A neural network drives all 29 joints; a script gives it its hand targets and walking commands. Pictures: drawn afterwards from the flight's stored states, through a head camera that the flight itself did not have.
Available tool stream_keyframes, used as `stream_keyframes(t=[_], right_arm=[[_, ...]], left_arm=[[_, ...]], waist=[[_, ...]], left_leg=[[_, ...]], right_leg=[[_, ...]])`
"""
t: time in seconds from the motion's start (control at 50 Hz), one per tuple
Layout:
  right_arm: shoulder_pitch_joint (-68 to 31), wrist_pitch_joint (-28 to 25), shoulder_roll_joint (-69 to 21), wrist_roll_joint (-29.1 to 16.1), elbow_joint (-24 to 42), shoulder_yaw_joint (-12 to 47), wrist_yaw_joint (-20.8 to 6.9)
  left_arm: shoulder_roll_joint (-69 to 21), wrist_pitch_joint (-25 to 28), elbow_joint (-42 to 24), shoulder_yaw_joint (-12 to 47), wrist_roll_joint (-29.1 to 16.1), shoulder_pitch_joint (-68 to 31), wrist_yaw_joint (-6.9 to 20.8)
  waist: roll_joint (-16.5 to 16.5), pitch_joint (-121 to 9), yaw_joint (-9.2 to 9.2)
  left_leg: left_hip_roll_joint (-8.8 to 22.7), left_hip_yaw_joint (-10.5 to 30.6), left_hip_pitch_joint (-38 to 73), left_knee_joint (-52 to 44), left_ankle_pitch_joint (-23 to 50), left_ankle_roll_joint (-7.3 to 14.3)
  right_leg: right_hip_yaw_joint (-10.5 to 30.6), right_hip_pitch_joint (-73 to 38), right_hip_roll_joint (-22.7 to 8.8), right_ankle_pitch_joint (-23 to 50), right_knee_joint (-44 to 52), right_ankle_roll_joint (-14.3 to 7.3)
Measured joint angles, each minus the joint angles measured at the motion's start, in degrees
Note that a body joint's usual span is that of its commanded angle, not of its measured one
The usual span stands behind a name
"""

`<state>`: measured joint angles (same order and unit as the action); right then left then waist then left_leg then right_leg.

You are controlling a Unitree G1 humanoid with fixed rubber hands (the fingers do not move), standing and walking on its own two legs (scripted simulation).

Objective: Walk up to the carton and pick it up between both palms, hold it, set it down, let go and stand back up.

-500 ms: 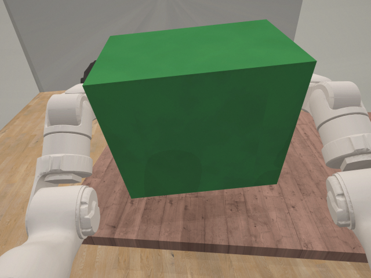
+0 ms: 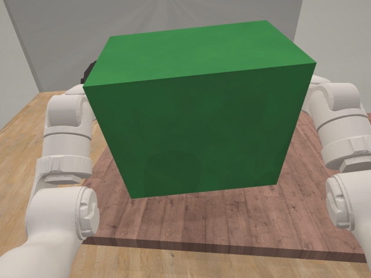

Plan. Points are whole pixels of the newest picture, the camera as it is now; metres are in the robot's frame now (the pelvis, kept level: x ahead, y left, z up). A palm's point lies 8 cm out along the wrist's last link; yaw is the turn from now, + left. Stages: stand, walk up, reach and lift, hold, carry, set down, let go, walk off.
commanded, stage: hold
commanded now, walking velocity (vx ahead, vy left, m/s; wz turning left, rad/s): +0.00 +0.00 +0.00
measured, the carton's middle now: (196, 113) +0.36 -0.01 +0.27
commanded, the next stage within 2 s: set down in 0.16 s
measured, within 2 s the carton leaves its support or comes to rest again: neither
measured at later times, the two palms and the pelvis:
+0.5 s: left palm (96, 95) +0.39 +0.20 +0.30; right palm (288, 89) +0.40 -0.21 +0.30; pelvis +0.01 -0.01 +0.00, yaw +1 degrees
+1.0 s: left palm (100, 118) +0.39 +0.20 +0.24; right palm (280, 114) +0.40 -0.20 +0.24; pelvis +0.03 +0.00 +0.00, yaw +2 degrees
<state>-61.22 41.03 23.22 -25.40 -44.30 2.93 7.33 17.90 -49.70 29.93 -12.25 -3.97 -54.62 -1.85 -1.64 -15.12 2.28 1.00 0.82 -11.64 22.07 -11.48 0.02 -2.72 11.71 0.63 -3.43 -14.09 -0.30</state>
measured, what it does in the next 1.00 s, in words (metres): stands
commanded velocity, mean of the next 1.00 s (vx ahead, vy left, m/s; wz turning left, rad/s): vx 0.00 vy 0.00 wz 0.00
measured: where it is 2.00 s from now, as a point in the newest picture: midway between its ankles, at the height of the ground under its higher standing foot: outside the picture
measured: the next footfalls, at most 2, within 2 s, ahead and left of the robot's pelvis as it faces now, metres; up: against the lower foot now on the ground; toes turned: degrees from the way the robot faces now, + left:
none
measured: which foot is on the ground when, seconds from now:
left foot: down 0.00-1.00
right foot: down 0.00-1.00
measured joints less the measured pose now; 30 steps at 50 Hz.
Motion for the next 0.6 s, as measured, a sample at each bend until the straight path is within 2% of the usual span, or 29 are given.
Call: stream_keyframes(t=[0.18,0.28,0.4,0.6], right_arm=[[-0.52,-0.09,0.18,-0.27,-1.11,0.1,-0.21],[-2.18,-1.35,-0.16,0.61,-4.35,-1.94,-1.35],[-1.82,-4.66,-1.02,2.19,-3.17,-3.45,-1.99],[2.98,-9.78,-3.41,4.61,0.31,-5.06,-2.63]], left_arm=[[-0.43,-0.24,0.25,-0.39,0.47,-0.17,-0.02],[-2.53,-0.16,1.13,-4.22,3.1,-1.75,0.12],[-2.75,2.7,-0.04,-5.64,3.52,-1.96,0.24],[-3.46,6.55,-3.13,-6.58,4.62,1.28,1.47]], waist=[[0.06,0.11,-0.02],[0.06,1.33,-0.38],[0.07,2.62,-0.28],[0.76,4.9,1.1]], left_leg=[[-0.03,-0.17,0.44,-0.06,-0.13,0.07],[0.0,-0.13,0.24,0.06,-0.09,0.07],[0.04,0.35,-0.27,-0.49,0.33,-0.16],[0.15,1.71,1.93,-1.62,-0.05,-0.65]], right_leg=[[0.21,-0.35,-0.01,-0.1,-0.01,0.06],[0.19,-0.19,0.03,-0.03,-0.05,-0.11],[-0.26,0.21,0.08,0.12,0.36,-0.25],[-1.56,-2.21,0.2,-1.04,0.96,-0.49]])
